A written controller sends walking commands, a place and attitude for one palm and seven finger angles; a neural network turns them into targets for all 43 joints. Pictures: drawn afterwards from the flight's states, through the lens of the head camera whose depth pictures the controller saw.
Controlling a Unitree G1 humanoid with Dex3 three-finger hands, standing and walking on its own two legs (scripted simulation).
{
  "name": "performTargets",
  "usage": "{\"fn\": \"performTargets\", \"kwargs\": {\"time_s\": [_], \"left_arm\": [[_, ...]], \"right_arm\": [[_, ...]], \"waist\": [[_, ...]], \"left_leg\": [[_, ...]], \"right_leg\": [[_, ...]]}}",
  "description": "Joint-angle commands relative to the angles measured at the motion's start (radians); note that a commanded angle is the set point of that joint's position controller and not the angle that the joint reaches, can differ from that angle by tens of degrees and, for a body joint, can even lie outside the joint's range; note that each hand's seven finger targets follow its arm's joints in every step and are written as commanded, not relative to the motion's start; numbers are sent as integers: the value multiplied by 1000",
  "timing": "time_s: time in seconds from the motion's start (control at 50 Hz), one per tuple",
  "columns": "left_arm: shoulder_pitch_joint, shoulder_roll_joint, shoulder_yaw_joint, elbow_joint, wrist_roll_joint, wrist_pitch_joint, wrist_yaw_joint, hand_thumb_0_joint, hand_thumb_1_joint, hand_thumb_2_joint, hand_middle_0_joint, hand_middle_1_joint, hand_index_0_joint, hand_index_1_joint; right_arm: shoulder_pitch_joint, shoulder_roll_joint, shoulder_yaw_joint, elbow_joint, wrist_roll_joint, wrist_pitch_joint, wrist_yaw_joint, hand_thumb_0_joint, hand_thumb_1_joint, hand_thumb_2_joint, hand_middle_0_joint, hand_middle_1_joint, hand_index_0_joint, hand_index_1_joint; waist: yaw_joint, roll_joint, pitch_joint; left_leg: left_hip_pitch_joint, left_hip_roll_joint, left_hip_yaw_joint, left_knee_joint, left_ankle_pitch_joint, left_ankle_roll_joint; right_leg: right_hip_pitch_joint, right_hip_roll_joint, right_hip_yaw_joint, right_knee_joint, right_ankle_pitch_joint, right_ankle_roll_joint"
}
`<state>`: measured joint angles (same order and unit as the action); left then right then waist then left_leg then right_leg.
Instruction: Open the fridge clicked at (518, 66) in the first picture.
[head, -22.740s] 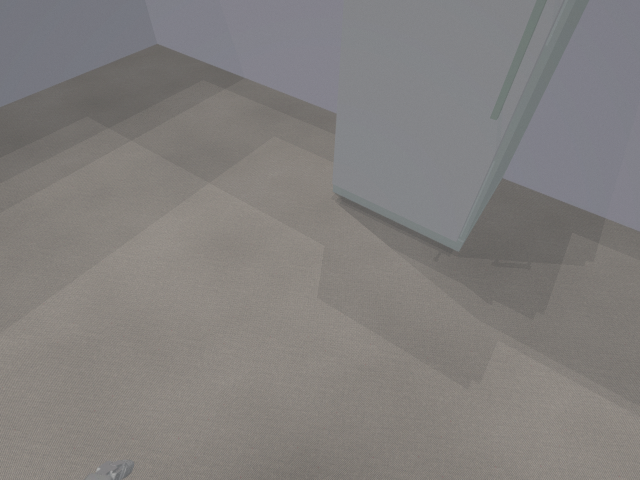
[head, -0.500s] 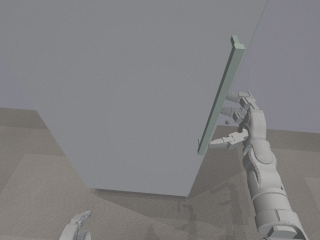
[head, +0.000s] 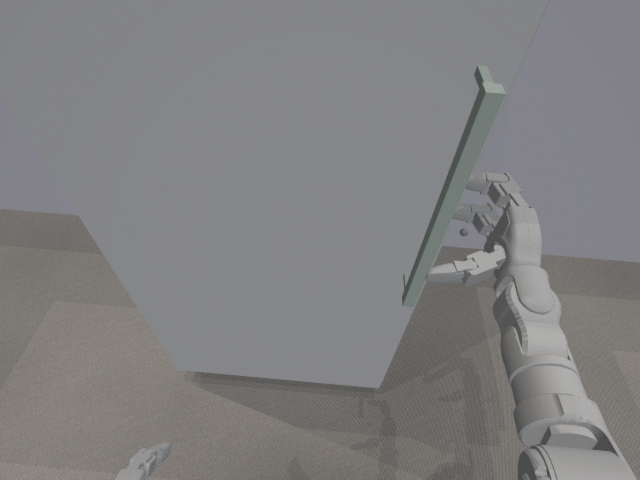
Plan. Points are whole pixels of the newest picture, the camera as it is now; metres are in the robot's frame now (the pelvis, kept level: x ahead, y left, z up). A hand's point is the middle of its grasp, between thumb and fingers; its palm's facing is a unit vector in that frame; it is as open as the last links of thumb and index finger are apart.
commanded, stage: slide the fingers in behind the handle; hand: right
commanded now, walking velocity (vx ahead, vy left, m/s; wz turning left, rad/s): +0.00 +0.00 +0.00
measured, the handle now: (436, 214) +0.45 -0.11 +0.10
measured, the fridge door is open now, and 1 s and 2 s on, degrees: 0 0 0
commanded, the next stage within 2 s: grip the handle and tug to test in 1.58 s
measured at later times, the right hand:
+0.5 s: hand (458, 246) +0.38 -0.12 +0.11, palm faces -0.03 +1.00 +0.01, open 14.0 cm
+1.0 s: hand (428, 240) +0.39 -0.09 +0.11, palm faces -0.04 +1.00 +0.00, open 14.0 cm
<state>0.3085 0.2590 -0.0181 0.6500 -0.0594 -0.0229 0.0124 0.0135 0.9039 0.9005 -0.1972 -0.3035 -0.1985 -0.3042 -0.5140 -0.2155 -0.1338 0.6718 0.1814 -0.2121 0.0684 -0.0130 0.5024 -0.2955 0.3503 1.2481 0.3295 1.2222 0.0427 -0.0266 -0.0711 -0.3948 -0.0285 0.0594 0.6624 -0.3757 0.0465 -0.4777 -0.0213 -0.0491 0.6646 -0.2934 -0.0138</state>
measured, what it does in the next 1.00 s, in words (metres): stands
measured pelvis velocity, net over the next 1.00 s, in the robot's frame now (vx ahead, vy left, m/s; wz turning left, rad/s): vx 0.00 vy -0.01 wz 0.01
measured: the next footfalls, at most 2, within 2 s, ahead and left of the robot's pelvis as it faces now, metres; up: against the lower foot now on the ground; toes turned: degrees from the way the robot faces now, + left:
none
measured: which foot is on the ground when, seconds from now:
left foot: down 0.00-1.00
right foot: down 0.00-1.00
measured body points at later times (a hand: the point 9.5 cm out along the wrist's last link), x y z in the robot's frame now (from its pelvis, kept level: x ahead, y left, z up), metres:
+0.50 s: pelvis +0.01 -0.01 +0.00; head +0.02 +0.00 +0.45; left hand +0.14 +0.23 -0.10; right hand +0.38 -0.18 +0.12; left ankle -0.02 +0.09 -0.72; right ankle +0.02 -0.11 -0.72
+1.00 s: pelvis +0.00 -0.01 +0.00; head +0.02 +0.01 +0.45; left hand +0.12 +0.24 -0.11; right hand +0.38 -0.14 +0.12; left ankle -0.02 +0.09 -0.72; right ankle +0.02 -0.11 -0.72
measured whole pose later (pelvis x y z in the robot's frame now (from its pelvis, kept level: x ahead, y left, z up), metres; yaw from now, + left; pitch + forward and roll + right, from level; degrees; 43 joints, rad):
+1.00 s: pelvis +0.00 -0.01 +0.00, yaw +1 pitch +5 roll +0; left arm 0.28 0.24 -0.02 0.63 -0.05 -0.02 0.00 0.01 0.90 0.90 -0.20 -0.30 -0.20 -0.30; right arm -0.40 -0.11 -0.01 0.47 0.15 -0.14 -0.05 -0.01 0.50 -0.30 0.30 1.20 0.30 1.20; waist 0.04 -0.03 -0.06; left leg -0.35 -0.02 0.04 0.65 -0.38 0.04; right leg -0.43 -0.01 -0.06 0.65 -0.30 -0.02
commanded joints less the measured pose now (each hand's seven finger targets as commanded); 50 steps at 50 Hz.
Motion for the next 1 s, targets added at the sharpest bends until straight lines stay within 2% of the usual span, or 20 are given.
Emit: {"fn": "performTargets", "kwargs": {"time_s": [0.0, 0.08, 0.12, 0.16, 0.22, 0.24, 0.28, 0.34, 0.38, 0.42, 0.44, 0.48, 0.54, 0.6, 0.64, 0.78, 0.84, 0.9, 0.94, 0.98], "left_arm": [[-36, 119, 49, -145, -4, -44, 11, 0, 900, 900, -200, -300, -200, -300], [-49, 116, 52, -165, -4, -47, 11, 0, 900, 900, -200, -300, -200, -300], [-54, 113, 50, -163, -6, -53, 10, 0, 900, 900, -200, -300, -200, -300], [-55, 118, 50, -160, -4, -51, 12, 0, 900, 900, -200, -300, -200, -300], [-68, 110, 49, -164, -4, -57, 13, 0, 900, 900, -200, -300, -200, -300], [-65, 113, 50, -163, -2, -55, 14, 0, 900, 900, -200, -300, -200, -300], [-71, 107, 51, -162, -4, -59, 12, 0, 900, 900, -200, -300, -200, -300], [-66, 111, 50, -160, -2, -59, 13, 0, 900, 900, -200, -300, -200, -300], [-77, 107, 49, -164, -2, -59, 10, 0, 900, 900, -200, -300, -200, -300], [-77, 106, 49, -164, 0, -59, 8, 0, 900, 900, -200, -300, -200, -300], [-73, 110, 49, -164, 3, -55, 8, 0, 900, 900, -200, -300, -200, -300], [-83, 104, 47, -171, 2, -52, 7, 0, 900, 900, -200, -300, -200, -300], [-83, 108, 45, -171, 6, -48, 8, 0, 900, 900, -200, -300, -200, -300], [-89, 98, 43, -169, 5, -48, 8, 0, 900, 900, -200, -300, -200, -300], [-85, 101, 43, -170, 7, -48, 6, 0, 900, 900, -200, -300, -200, -300], [-84, 98, 46, -165, 7, -49, 5, 0, 900, 900, -200, -300, -200, -300], [-78, 102, 47, -158, 10, -47, 6, 0, 900, 900, -200, -300, -200, -300], [-78, 95, 46, -157, 10, -47, 2, 0, 900, 900, -200, -300, -200, -300], [-72, 101, 46, -154, 14, -43, 3, 0, 900, 900, -200, -300, -200, -300], [-77, 95, 46, -161, 14, -42, 1, 0, 900, 900, -200, -300, -200, -300]], "right_arm": [[-338, -144, -37, -245, 15, -54, 15, 0, 500, -300, 300, 1200, 300, 1200], [-269, -149, -52, -331, 24, -63, 14, 0, 500, -300, 300, 1200, 300, 1200], [-284, -134, -31, -368, 24, -63, 13, 0, 500, -300, 300, 1200, 300, 1200], [-273, -157, -49, -371, 18, -57, 4, 0, 500, -300, 300, 1200, 300, 1200], [-257, -117, -15, -417, 19, -48, 2, 0, 500, -300, 300, 1200, 300, 1200], [-251, -123, -18, -421, 17, -45, -2, 0, 500, -300, 300, 1200, 300, 1200], [-234, -77, 13, -431, 19, -35, -3, 0, 500, -300, 300, 1200, 300, 1200], [-225, -70, 24, -429, 17, -19, -10, 0, 500, -300, 300, 1200, 300, 1200], [-237, -44, 48, -452, 10, -10, -19, 0, 500, -300, 300, 1200, 300, 1200], [-208, -51, 33, -456, 9, 0, -31, 0, 500, -300, 300, 1200, 300, 1200], [-197, -66, 24, -449, 3, 3, -37, 0, 500, -300, 300, 1200, 300, 1200], [-216, -39, 47, -461, -2, 9, -45, 0, 500, -300, 300, 1200, 300, 1200], [-200, -61, 27, -444, -8, 14, -63, 0, 500, -300, 300, 1200, 300, 1200], [-252, -44, 38, -467, -13, 8, -71, 0, 500, -300, 300, 1200, 300, 1200], [-236, -31, 58, -455, -14, 7, -73, 0, 500, -300, 300, 1200, 300, 1200], [-269, 25, 109, -455, -22, 11, -90, 0, 500, -300, 300, 1200, 300, 1200], [-259, 1, 87, -434, -28, 10, -107, 0, 500, -300, 300, 1200, 300, 1200], [-270, 19, 94, -440, -31, 7, -120, 0, 500, -300, 300, 1200, 300, 1200], [-256, -4, 70, -403, -33, 11, -132, 0, 500, -300, 300, 1200, 300, 1200], [-265, 6, 76, -424, -39, 6, -137, 0, 500, -300, 300, 1200, 300, 1200]], "waist": [[-1, 47, -270], [-17, 56, -294], [-5, 35, -263], [0, 74, -256], [-3, 13, -267], [1, 38, -265], [1, 12, -268], [3, 60, -253], [5, 27, -258], [-6, 23, -270], [-6, 56, -264], [-2, 46, -258], [-5, 85, -243], [-5, 20, -256], [1, 53, -251], [10, 40, -249], [4, 75, -240], [0, 51, -258], [-2, 105, -236], [-8, 75, -255]], "left_leg": [[45, 10, -63, -115, 362, -46], [74, 8, -61, -108, 404, -46], [47, 5, -56, -111, 386, -44], [53, 7, -62, -115, 388, -51], [43, 5, -51, -109, 382, -42], [50, 7, -51, -109, 392, -42], [24, 2, -42, -106, 394, -41], [32, 4, -34, -105, 392, -39], [13, 2, -30, -101, 388, -38], [19, 3, -30, -100, 388, -36], [36, 5, -28, -100, 392, -36], [24, 3, -28, -99, 389, -37], [36, 5, -29, -106, 367, -38], [19, 3, -30, -102, 354, -33], [26, 3, -27, -105, 350, -34], [-1, 0, -23, -107, 326, -35], [13, 1, -25, -112, 316, -35], [14, 0, -25, -108, 321, -33], [33, 2, -28, -117, 324, -36], [43, 2, -35, -113, 348, -36]], "right_leg": [[213, 28, 26, -46, 178, -37], [228, 25, 22, -49, 211, -37], [239, 23, 24, -47, 204, -35], [226, 21, 25, -50, 200, -37], [260, 21, 28, -51, 214, -32], [261, 18, 29, -45, 228, -35], [290, 15, 32, -46, 246, -31], [280, 12, 41, -47, 253, -30], [300, 11, 43, -50, 261, -27], [304, 10, 43, -49, 270, -24], [291, 9, 44, -49, 274, -26], [292, 9, 42, -53, 269, -24], [273, 8, 42, -55, 247, -27], [296, 9, 43, -56, 244, -22], [290, 6, 47, -55, 244, -24], [304, 6, 50, -59, 226, -22], [289, 4, 51, -63, 219, -24], [299, 8, 48, -65, 222, -20], [269, 8, 46, -68, 212, -25], [276, 12, 36, -71, 223, -24]]}}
